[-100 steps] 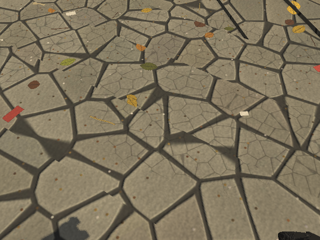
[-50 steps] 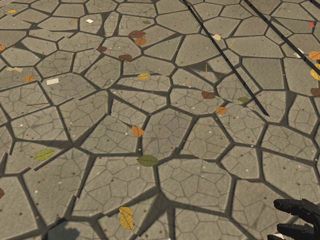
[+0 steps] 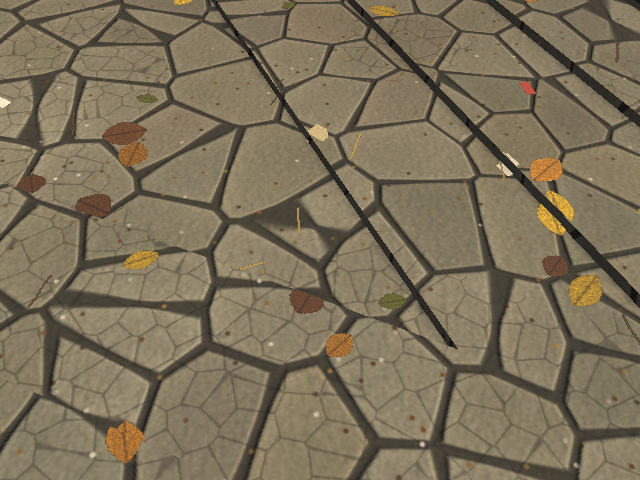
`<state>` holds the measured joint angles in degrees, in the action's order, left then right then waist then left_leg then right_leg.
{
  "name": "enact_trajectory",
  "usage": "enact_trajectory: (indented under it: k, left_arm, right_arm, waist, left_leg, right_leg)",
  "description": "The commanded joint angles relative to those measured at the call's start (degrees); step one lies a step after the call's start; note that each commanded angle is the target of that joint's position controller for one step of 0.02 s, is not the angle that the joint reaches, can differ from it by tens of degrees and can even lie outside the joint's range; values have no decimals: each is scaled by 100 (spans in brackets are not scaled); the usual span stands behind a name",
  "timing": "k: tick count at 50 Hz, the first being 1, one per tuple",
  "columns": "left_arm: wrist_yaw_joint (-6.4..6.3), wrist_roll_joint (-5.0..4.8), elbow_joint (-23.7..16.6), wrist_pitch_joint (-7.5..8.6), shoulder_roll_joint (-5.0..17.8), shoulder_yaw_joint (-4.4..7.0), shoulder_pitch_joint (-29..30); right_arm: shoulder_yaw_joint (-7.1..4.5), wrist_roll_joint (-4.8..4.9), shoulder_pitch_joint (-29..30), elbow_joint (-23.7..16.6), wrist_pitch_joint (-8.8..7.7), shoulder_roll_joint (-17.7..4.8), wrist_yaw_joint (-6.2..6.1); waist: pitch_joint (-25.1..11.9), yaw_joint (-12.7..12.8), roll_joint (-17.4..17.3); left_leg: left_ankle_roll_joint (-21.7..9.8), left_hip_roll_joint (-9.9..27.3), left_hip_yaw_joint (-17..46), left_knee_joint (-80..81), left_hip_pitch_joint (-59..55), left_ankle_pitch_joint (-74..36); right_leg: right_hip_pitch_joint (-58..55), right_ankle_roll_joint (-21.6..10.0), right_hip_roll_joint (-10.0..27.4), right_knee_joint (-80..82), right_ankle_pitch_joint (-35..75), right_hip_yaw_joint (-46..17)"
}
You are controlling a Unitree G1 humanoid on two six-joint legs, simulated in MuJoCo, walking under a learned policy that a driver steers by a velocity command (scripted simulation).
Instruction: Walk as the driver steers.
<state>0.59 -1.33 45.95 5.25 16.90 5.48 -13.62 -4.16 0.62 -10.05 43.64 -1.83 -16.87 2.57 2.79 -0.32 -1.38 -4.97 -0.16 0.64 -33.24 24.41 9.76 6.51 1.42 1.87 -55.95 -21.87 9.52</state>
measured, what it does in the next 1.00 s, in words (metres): walks ahead, turning left: right foot, then left foot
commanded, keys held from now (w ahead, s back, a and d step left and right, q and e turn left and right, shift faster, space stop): w+q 1.00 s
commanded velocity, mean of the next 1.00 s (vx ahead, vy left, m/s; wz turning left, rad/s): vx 0.50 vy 0.00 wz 0.58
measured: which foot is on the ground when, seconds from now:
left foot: down 0.00-0.42, up 0.44-0.86, down 0.88-1.00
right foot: up 0.00-0.36, down 0.38-0.90, up 0.92-1.00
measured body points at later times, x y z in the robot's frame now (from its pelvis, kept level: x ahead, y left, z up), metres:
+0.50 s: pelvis +0.27 -0.04 +0.00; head +0.29 -0.04 +0.45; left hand +0.37 +0.26 -0.08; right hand +0.44 -0.29 -0.11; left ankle +0.13 +0.05 -0.66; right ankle +0.36 -0.14 -0.73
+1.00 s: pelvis +0.51 +0.09 -0.01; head +0.54 +0.13 +0.44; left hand +0.40 +0.37 -0.13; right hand +0.82 +0.02 -0.08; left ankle +0.52 +0.21 -0.73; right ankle +0.47 -0.10 -0.65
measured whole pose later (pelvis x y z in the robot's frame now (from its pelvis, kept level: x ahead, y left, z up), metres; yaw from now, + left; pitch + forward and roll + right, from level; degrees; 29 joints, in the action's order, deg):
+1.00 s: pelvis +0.51 +0.09 -0.01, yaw +37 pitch +0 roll +1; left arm 0.8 -1.1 45.9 6.2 18.3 2.8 -14.7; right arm -3.7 -0.3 -6.4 34.4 -3.0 -14.5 1.7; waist 5.0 2.2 2.3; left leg -17.3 -4.7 0.0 -32.2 23.6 -2.3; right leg 15.4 0.1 1.8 -65.0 -20.6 -1.3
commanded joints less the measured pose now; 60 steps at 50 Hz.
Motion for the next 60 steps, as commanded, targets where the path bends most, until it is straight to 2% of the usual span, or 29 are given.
enact_trajectory:
  k: [1,2,3,4,6,9,12,16,19,20,21,22,23,25,28,32,35,40,43,44,45,46,47,48,50,52,55,57,60]
  left_arm:
    - [87,-139,-848,312,575,-24,-89]
    - [14,-185,-929,288,700,23,315]
    - [-76,-31,-902,209,684,23,537]
    - [-120,97,-880,137,660,20,535]
    - [-119,183,-881,56,641,25,539]
    - [-73,244,-1013,64,287,-117,1096]
    - [13,181,-966,127,262,-139,1190]
    - [93,75,-1079,192,421,-87,1519]
    - [90,21,-893,244,584,34,798]
    - [78,155,-844,282,807,101,631]
    - [56,149,-705,264,1044,229,14]
    - [62,83,-624,227,1022,237,-554]
    - [76,60,-610,198,861,152,-513]
    - [64,121,-640,146,719,118,-66]
    - [57,105,-541,137,390,12,152]
    - [43,54,-299,128,721,99,-118]
    - [27,74,-244,129,857,113,-21]
    - [-4,-25,-39,121,883,74,-276]
    - [-75,-64,41,60,1141,123,-452]
    - [-91,-86,17,41,1202,130,-359]
    - [-109,-84,-138,68,1015,60,-235]
    - [-84,51,-583,132,508,-156,59]
    - [-43,95,-662,245,583,-203,31]
    - [32,-41,-725,300,875,-162,-9]
    - [74,95,-718,298,829,-166,269]
    - [110,154,-639,201,770,-176,227]
    - [188,197,-532,144,340,-369,255]
    - [228,190,-470,179,384,-385,290]
    - [241,158,-372,173,497,-350,259]
  right_arm:
    - [-375,10,-1354,-196,-126,-1246,-29]
    - [-315,107,-984,-223,-210,-1059,-4]
    - [-224,117,-614,-299,-230,-785,-16]
    - [-184,53,-456,-391,-240,-751,-48]
    - [-196,-19,-415,-451,-235,-806,-157]
    - [-247,27,-616,-403,-189,-962,-339]
    - [-248,12,-677,-432,-95,-920,-415]
    - [-237,85,-952,-378,-31,-731,-454]
    - [-235,48,-859,-463,-8,-609,-454]
    - [-178,149,-1195,-498,-5,-367,-409]
    - [-103,250,-1409,-533,-12,-241,-396]
    - [-69,224,-1256,-703,-25,-388,-390]
    - [-100,165,-932,-773,-14,-593,-384]
    - [-144,43,-309,-861,-23,-638,-383]
    - [-152,129,-76,-986,48,-447,-284]
    - [-39,70,417,-1275,28,-169,-177]
    - [-50,61,544,-1282,-30,-246,-94]
    - [-47,35,1129,-1520,-166,-230,50]
    - [-164,-6,779,-1484,-207,-442,101]
    - [-257,-43,147,-1299,-193,-569,85]
    - [-401,-118,-881,-1003,-183,-848,7]
    - [-526,-213,-1674,-895,-214,-1330,-101]
    - [-441,-175,-1368,-1006,-173,-1217,-142]
    - [-418,-133,-920,-1131,-145,-1166,-174]
    - [-328,-15,-456,-1047,-90,-757,-179]
    - [-265,-69,-23,-1132,-46,-561,-242]
    - [-305,-66,47,-1054,-16,-651,-382]
    - [-313,-33,-118,-921,-51,-617,-436]
    - [-258,-45,-319,-696,-130,-409,-379]
  waist:
    - [-1491,-372,-1107]
    - [-895,-174,-336]
    - [-605,-76,-56]
    - [-551,16,-24]
    - [-499,68,-160]
    - [-464,-170,-116]
    - [-620,-270,-218]
    - [-321,-367,-284]
    - [-397,42,-544]
    - [-669,-14,28]
    - [-1241,203,1297]
    - [-1461,493,1995]
    - [-1037,493,1461]
    - [-258,413,466]
    - [-169,271,758]
    - [-121,375,647]
    - [-160,393,600]
    - [221,566,496]
    - [-200,275,459]
    - [-511,-125,378]
    - [-951,-677,78]
    - [-1613,-920,-1146]
    - [-2227,-732,-1285]
    - [-1830,-591,-1213]
    - [-890,-249,-416]
    - [-505,33,-509]
    - [-588,54,-532]
    - [-632,-53,-530]
    - [-377,9,-397]
  left_leg:
    - [-2076,1678,3837,1483,-3749,275]
    - [-1710,1598,3786,1796,-3071,1361]
    - [-1538,1599,3767,1795,-2465,1244]
    - [-1488,1482,3642,1830,-1970,892]
    - [-1365,1226,3080,1907,-1414,410]
    - [-1085,724,2065,1792,-940,-690]
    - [-833,434,1680,1537,-578,-798]
    - [-683,445,2293,874,-1041,485]
    - [-485,406,2544,75,-1013,570]
    - [-225,-27,2164,-524,-342,818]
    - [169,-467,1270,-1805,755,1448]
    - [314,-435,1021,-3155,1586,2160]
    - [360,-169,992,-3768,1853,2028]
    - [346,143,813,-3716,1818,1462]
    - [262,388,491,-3070,1565,1127]
    - [312,494,273,-1992,1731,526]
    - [265,460,177,-1394,1364,-473]
    - [94,319,-58,-392,1240,-965]
    - [-138,-184,-438,347,70,-1058]
    - [-265,-432,-622,560,-949,-1277]
    - [-643,-417,-369,629,-2835,-1719]
    - [-1677,1243,2263,940,-4753,-1599]
    - [-1830,1670,3485,1356,-4870,-1034]
    - [-1972,1651,3317,1494,-4240,-665]
    - [-1655,1096,2514,1481,-2976,-921]
    - [-1488,763,2130,1652,-1766,-865]
    - [-1341,580,1532,1590,-582,-887]
    - [-1145,495,1420,1418,-242,-110]
    - [-884,437,1305,789,120,870]
  right_leg:
    - [3816,-157,-395,-2700,-1288,-1475]
    - [3974,-261,6,-1830,-649,-1566]
    - [3784,-195,223,-1407,-270,-1630]
    - [3421,-122,284,-1109,-127,-1682]
    - [2949,-10,347,-244,85,-1675]
    - [2408,171,126,1144,1226,-1409]
    - [1565,293,-211,1798,2601,-1238]
    - [1758,185,-218,2738,2501,-1627]
    - [966,-74,-154,2954,1991,-1552]
    - [-47,-315,175,3070,1528,-1967]
    - [-1381,-849,1028,3420,209,-3493]
    - [-1995,-1207,1742,3810,-1001,-4928]
    - [-1641,-1169,1885,3986,-1097,-5059]
    - [-726,-1010,1591,4047,260,-3894]
    - [-319,-875,1105,4326,1261,-2667]
    - [-443,-1122,1321,4700,1601,-2211]
    - [-393,-1060,1327,4798,2197,-1624]
    - [-754,-803,1259,4472,3360,-928]
    - [-884,-626,1042,3322,5253,-464]
    - [-526,-571,919,2440,5783,-263]
    - [819,-366,639,930,5732,-133]
    - [3096,-49,-133,-1429,1283,-277]
    - [3354,-211,-243,-2057,-376,-1362]
    - [3444,-240,-55,-1966,-282,-1632]
    - [3295,-89,273,-940,-245,-1567]
    - [2686,103,323,48,-56,-1453]
    - [1470,259,156,1510,1097,-1169]
    - [931,196,114,2011,2710,-1232]
    - [474,17,102,2327,3073,-1173]
Velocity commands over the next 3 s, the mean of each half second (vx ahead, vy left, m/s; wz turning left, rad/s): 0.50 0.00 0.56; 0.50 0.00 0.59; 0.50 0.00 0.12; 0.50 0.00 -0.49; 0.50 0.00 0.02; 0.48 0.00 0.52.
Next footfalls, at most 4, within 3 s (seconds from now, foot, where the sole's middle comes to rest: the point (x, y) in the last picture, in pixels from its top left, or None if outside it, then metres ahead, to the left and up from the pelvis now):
0.38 right None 0.40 -0.12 -0.76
0.88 left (206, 451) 0.55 0.23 -0.78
1.24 right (260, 329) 0.86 0.14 -0.80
1.74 left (129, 301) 0.93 0.47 -0.80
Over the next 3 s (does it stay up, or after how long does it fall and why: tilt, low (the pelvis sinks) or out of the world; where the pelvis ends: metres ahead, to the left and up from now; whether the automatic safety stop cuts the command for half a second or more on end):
stays up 1.50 0.56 -0.05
